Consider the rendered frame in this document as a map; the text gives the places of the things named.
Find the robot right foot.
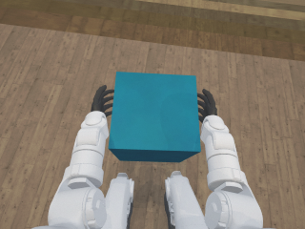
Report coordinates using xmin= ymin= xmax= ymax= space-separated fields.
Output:
xmin=164 ymin=192 xmax=175 ymax=229

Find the robot left forearm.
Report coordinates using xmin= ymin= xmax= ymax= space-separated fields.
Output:
xmin=48 ymin=111 xmax=109 ymax=223

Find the robot left thigh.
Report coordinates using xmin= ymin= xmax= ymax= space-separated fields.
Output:
xmin=101 ymin=177 xmax=134 ymax=229

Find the left robot upper arm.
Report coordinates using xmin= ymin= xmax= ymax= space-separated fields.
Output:
xmin=31 ymin=186 xmax=107 ymax=229

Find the robot right forearm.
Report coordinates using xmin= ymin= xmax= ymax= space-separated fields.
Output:
xmin=200 ymin=114 xmax=263 ymax=226

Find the left robot hand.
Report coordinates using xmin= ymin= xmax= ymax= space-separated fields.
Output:
xmin=91 ymin=85 xmax=114 ymax=117

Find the right robot upper arm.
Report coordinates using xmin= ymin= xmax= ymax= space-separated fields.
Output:
xmin=204 ymin=190 xmax=275 ymax=229

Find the carton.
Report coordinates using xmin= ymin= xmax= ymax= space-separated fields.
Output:
xmin=108 ymin=72 xmax=201 ymax=163

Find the right robot hand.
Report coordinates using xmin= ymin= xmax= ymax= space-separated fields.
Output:
xmin=197 ymin=89 xmax=217 ymax=124

